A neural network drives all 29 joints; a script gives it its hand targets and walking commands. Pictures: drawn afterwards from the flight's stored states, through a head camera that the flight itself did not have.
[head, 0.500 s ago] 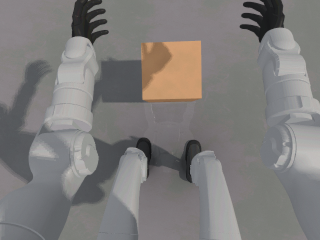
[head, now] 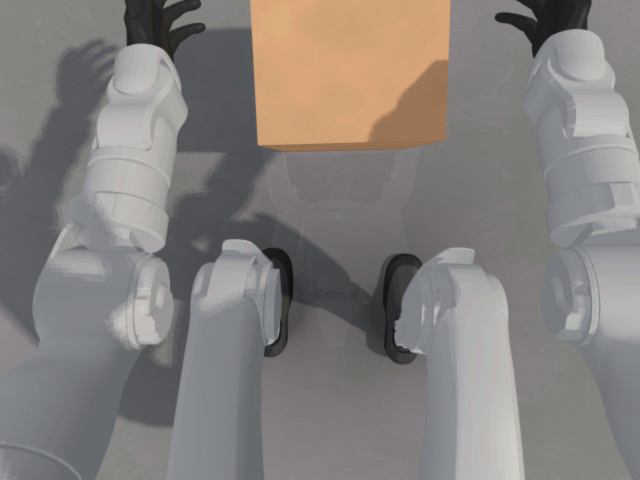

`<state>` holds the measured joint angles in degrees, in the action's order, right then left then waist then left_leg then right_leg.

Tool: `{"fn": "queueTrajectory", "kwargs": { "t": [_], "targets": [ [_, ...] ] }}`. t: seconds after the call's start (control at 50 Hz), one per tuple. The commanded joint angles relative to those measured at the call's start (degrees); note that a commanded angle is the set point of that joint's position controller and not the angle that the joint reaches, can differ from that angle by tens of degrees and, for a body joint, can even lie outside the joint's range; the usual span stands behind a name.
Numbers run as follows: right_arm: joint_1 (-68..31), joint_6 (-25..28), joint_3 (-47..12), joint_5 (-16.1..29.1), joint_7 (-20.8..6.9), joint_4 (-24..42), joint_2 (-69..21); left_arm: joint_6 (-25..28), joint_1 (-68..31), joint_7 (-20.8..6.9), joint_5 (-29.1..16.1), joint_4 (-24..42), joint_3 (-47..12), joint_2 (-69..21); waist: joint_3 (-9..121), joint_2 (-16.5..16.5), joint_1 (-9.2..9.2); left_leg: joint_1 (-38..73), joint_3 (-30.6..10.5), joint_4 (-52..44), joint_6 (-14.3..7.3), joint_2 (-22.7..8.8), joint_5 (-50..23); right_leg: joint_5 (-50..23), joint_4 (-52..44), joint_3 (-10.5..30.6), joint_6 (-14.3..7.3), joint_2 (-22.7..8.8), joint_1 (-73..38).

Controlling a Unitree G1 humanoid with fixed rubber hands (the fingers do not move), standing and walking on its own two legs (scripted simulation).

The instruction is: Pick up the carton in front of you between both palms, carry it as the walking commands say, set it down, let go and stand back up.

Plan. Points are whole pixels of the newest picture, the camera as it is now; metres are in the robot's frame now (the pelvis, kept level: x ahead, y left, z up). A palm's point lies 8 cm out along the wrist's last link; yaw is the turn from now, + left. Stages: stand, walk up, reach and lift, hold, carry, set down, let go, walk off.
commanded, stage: reach and lift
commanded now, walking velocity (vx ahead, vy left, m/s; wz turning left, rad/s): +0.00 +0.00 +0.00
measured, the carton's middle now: (346, 73) +0.53 +0.00 -0.32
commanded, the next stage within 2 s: none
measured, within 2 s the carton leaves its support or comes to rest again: leaves its support in 1.14 s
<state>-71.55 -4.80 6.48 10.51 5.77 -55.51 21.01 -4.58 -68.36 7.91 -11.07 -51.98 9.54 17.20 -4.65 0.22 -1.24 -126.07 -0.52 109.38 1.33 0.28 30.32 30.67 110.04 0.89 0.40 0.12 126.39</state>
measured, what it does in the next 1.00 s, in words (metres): lowers itself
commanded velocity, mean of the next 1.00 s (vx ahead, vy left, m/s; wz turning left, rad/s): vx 0.00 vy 0.00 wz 0.00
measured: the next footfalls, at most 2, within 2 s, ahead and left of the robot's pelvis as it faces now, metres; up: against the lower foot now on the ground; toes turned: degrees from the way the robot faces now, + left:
none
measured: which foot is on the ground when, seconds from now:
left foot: down 0.00-1.00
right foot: down 0.00-1.00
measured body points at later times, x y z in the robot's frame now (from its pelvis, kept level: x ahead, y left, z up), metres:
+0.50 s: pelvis -0.01 +0.00 -0.08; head +0.36 -0.01 +0.16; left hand +0.54 +0.18 -0.26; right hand +0.55 -0.19 -0.26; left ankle +0.10 +0.12 -0.41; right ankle +0.10 -0.12 -0.41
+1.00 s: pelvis -0.02 +0.00 -0.07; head +0.35 -0.01 +0.17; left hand +0.54 +0.15 -0.25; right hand +0.55 -0.15 -0.25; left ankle +0.10 +0.12 -0.41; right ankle +0.10 -0.12 -0.41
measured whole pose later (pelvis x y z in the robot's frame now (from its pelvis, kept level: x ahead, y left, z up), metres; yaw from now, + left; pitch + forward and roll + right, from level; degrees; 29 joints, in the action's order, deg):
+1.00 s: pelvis -0.02 +0.00 -0.07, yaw +0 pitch +36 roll +1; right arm -90.4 -3.0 3.1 9.9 7.6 -72.0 18.7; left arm -2.9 -86.7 9.4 -10.8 -67.7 8.6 15.7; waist -22.4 -0.9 -0.6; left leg -129.9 -0.6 124.4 1.6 1.0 30.4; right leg 31.0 125.3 1.1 0.4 0.1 130.1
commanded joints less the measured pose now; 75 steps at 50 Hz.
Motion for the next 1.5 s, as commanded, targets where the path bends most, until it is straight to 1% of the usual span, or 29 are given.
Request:
{"fn": "queueTrajectory", "kwargs": {
  "t": [0.0,0.08,0.18,0.26,0.34,0.42,0.48,0.52,0.58,0.64,0.74,0.8,0.82,0.86,0.9,0.92,0.96,1.02,1.08,1.14,1.16,1.2,1.22,1.24,1.28,1.34,1.4,1.44,1.48],
  "targets": [
    [-19.9,0.2,-0.4,1.3,0.4,2.2,7.4,0.2,-18.5,0.3,-1.2,2.5,-0.2,7.5,64.9,1.8,-0.79,32.8,4.1,-5.5,1.7,2.0,-12.8,-12.8,-5.9,-2.2,1.2,2.0,-36.6],
    [-24.4,0.7,-1.4,1.6,0.3,-5.0,8.0,0.7,-23.4,-0.1,-1.2,-4.4,-0.5,7.9,56.5,1.5,-0.87,29.0,3.4,-2.5,1.4,1.1,-7.8,-7.7,-3.1,-1.4,1.2,1.1,-32.0],
    [-28.8,2.3,-2.3,1.8,-0.2,-9.9,9.2,2.4,-27.7,-0.5,-1.5,-9.9,-1.2,9.0,51.8,1.3,-0.53,27.6,2.4,1.6,1.4,0.5,-8.8,-8.0,1.0,-0.8,1.2,0.4,-29.0],
    [-31.9,3.7,-3.8,3.2,0.0,-9.0,10.7,3.7,-30.9,-0.1,-3.1,-9.5,-2.6,10.7,56.3,1.2,-0.45,30.8,2.4,4.9,1.4,0.5,-13.5,-12.8,4.4,-0.9,1.2,0.2,-31.8],
    [-32.5,4.5,-5.6,5.3,0.7,-6.1,11.4,4.4,-32.2,0.5,-5.8,-6.6,-6.0,10.6,64.4,1.2,0.57,35.9,2.7,7.5,1.5,1.0,-18.8,-18.3,6.9,-1.6,1.2,0.5,-36.3],
    [-31.4,4.4,-6.0,5.7,1.1,-2.6,10.4,4.2,-30.4,1.2,-6.5,-4.0,-6.8,10.1,67.4,1.6,0.25,37.6,3.2,8.3,1.4,1.9,-21.7,-21.3,7.6,-2.1,1.2,1.2,-38.3],
    [-28.7,3.9,-6.1,5.4,0.9,-3.8,8.4,4.0,-27.0,1.4,-5.9,-6.5,-6.0,8.8,63.3,2.1,-0.60,34.3,3.7,7.6,1.3,2.3,-20.4,-20.1,7.4,-2.1,1.3,1.5,-36.7],
    [-26.4,3.8,-5.3,4.4,0.5,-6.7,7.0,4.0,-25.5,1.0,-4.8,-9.3,-5.0,7.6,55.9,2.0,-0.50,29.7,3.4,7.0,1.4,2.1,-17.5,-17.7,6.7,-1.7,1.5,1.5,-32.6],
    [-24.7,4.1,-4.1,2.8,-0.1,-9.3,5.9,4.4,-24.7,0.2,-2.8,-10.8,-3.4,6.4,49.9,1.5,0.03,26.3,2.9,6.5,1.4,2.0,-15.6,-15.7,5.9,-1.2,1.5,1.4,-28.1],
    [-25.2,4.5,-3.7,2.2,-0.2,-9.7,5.5,4.8,-25.4,-0.1,-2.0,-10.6,-2.9,5.9,48.9,0.9,0.33,26.0,2.5,6.2,1.5,2.1,-15.4,-15.2,5.5,-1.0,1.4,1.4,-26.6],
    [-29.8,5.0,-7.0,3.5,-0.1,-8.7,0.2,5.2,-29.7,-0.2,-3.4,-9.1,-6.3,1.0,50.4,0.6,0.51,27.5,2.4,5.5,1.4,2.9,-15.0,-14.4,4.8,-1.0,1.0,2.0,-27.8],
    [-31.4,5.1,-6.4,2.1,0.7,-8.7,-0.3,5.3,-31.0,0.5,-2.0,-9.2,-5.2,0.1,51.4,0.8,0.63,29.3,2.5,5.6,1.6,3.3,-14.4,-13.6,4.5,-1.3,1.4,2.4,-29.6],
    [-33.2,5.1,-8.3,2.2,0.2,-8.0,-4.7,5.2,-33.3,-0.3,-2.7,-7.6,-7.7,-5.3,51.8,0.4,1.14,29.9,2.6,5.8,1.4,3.9,-14.2,-13.5,4.5,-1.4,1.2,2.8,-30.6],
    [-38.3,4.8,-11.8,2.9,-2.2,-8.4,-18.5,5.0,-38.6,-2.8,-2.8,-7.4,-11.1,-17.7,50.6,0.6,1.04,29.3,2.8,5.8,0.8,4.7,-13.2,-12.6,4.6,-1.6,0.6,3.7,-29.8],
    [-44.2,3.6,-13.7,1.6,-6.3,-7.7,-34.9,3.6,-45.8,-6.9,-1.8,-6.8,-14.0,-33.2,47.7,1.0,1.23,27.5,3.0,6.6,0.6,5.7,-11.8,-11.3,5.0,-1.9,0.3,4.6,-28.6],
    [-45.5,2.7,-13.4,0.4,-8.4,-6.9,-40.5,2.5,-47.0,-8.9,-0.3,-6.5,-13.6,-39.2,46.0,0.8,1.14,26.9,3.2,7.1,0.5,6.1,-11.0,-10.5,5.4,-2.1,0.2,5.0,-27.8],
    [-44.9,0.7,-11.9,-1.4,-11.6,-5.9,-48.0,0.7,-47.2,-12.2,1.6,-5.3,-12.1,-46.6,44.2,0.8,1.39,25.5,4.1,7.7,0.4,6.7,-9.8,-9.7,6.0,-2.8,0.1,5.7,-26.4],
    [-44.3,-1.1,-11.2,-1.9,-14.2,-2.0,-54.4,-1.2,-48.6,-14.9,1.3,-1.2,-12.5,-52.5,47.8,0.9,1.80,26.1,4.9,8.3,-0.2,7.2,-12.0,-12.4,6.8,-3.7,-0.2,6.1,-27.1],
    [-45.9,-2.4,-13.9,0.5,-15.2,4.8,-59.4,-2.5,-50.2,-15.7,-1.4,4.8,-15.7,-58.1,60.2,0.6,2.14,31.5,5.6,9.3,-0.5,7.4,-17.0,-17.1,7.7,-4.6,-0.4,6.4,-31.7],
    [-49.2,-3.4,-18.6,3.2,-15.1,15.6,-63.8,-4.1,-49.6,-15.3,-4.4,11.3,-18.8,-64.5,79.0,0.8,1.84,40.0,6.1,9.3,-0.3,8.1,-24.0,-23.3,8.0,-5.5,-0.3,6.7,-39.7],
    [-49.7,-4.1,-19.5,3.4,-15.0,18.8,-65.6,-5.0,-49.1,-15.4,-4.6,13.1,-19.5,-66.5,84.5,1.4,1.77,41.4,6.3,9.1,-0.1,8.3,-25.7,-25.5,7.8,-5.7,-0.2,6.9,-43.0],
    [-47.3,-6.0,-19.2,2.6,-15.3,21.9,-69.6,-6.8,-48.8,-15.9,-3.8,16.6,-19.9,-69.3,91.1,2.6,1.70,39.2,6.6,7.8,0.1,8.7,-26.9,-29.8,7.2,-5.8,0.2,7.5,-48.6],
    [-45.6,-7.1,-18.9,1.5,-15.2,22.0,-71.7,-7.6,-48.1,-16.0,-2.7,17.9,-20.0,-70.3,91.8,2.5,1.45,37.7,7.0,6.8,0.2,9.1,-26.7,-30.3,6.4,-5.8,0.6,7.8,-47.9],
    [-43.4,-8.2,-18.2,0.2,-15.3,22.2,-72.8,-8.5,-47.4,-16.2,-1.6,18.8,-20.1,-71.1,91.7,2.5,2.11,38.1,6.6,5.8,0.1,9.1,-25.9,-28.9,5.4,-6.1,0.8,8.2,-45.8],
    [-38.4,-10.2,-16.7,-2.3,-15.5,20.0,-74.9,-10.2,-43.8,-16.5,1.1,18.7,-19.2,-71.7,86.5,1.6,1.62,35.1,6.7,3.2,0.2,9.1,-22.3,-25.0,2.8,-5.9,0.9,8.4,-41.8],
    [-32.4,-12.6,-12.0,-7.1,-16.7,14.2,-77.2,-12.4,-38.0,-17.1,6.9,13.5,-14.5,-72.9,72.5,1.3,0.37,30.0,6.1,-1.7,-0.2,9.2,-13.6,-15.2,-2.0,-5.5,0.5,8.7,-33.2],
    [-30.4,-13.9,-6.8,-11.6,-17.8,9.3,-76.5,-13.8,-34.2,-17.7,13.1,7.9,-7.9,-72.0,62.0,1.4,-1.11,27.0,5.5,-6.2,-0.8,9.0,-6.8,-7.4,-6.5,-5.3,0.0,8.8,-27.4],
    [-30.6,-14.2,-4.4,-13.9,-18.0,7.7,-76.0,-14.2,-33.5,-17.8,15.5,6.3,-5.4,-72.0,59.8,1.8,-1.21,26.5,5.5,-8.5,-1.1,9.1,-4.5,-5.1,-9.0,-5.2,-0.2,9.0,-27.2],
    [-30.8,-14.3,-2.9,-15.4,-17.9,7.5,-75.4,-14.4,-33.8,-18.0,16.5,6.2,-4.6,-72.3,60.7,1.9,-0.48,27.0,5.4,-10.4,-1.2,9.3,-3.8,-4.6,-11.0,-5.1,-0.3,9.1,-29.4]
  ]
}}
